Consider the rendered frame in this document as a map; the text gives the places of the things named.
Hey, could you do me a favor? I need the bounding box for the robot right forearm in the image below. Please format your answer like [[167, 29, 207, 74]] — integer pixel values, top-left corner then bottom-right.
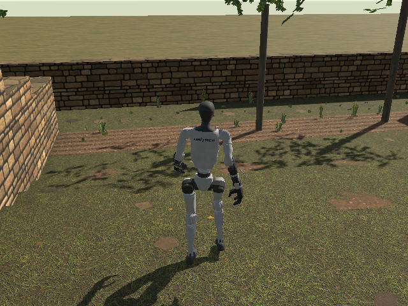
[[228, 156, 242, 189]]

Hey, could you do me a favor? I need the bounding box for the robot left upper arm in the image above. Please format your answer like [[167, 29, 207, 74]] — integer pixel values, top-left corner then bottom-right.
[[174, 127, 193, 161]]

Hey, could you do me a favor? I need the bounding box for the robot right upper arm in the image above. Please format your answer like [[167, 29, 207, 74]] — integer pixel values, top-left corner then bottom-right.
[[219, 129, 233, 166]]

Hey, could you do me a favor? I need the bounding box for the right robot hand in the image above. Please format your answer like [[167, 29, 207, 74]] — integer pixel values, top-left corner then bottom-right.
[[228, 187, 244, 205]]

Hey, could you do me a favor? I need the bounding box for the robot left thigh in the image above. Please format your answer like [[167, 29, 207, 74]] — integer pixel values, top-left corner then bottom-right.
[[182, 178, 197, 225]]

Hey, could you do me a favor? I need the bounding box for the robot torso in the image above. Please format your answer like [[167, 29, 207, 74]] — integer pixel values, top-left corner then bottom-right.
[[190, 125, 220, 191]]

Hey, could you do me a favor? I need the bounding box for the robot left forearm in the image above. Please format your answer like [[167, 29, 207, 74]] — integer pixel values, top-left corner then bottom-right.
[[173, 152, 182, 168]]

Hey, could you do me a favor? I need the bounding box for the left robot hand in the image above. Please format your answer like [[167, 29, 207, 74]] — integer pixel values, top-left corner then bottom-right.
[[174, 162, 189, 173]]

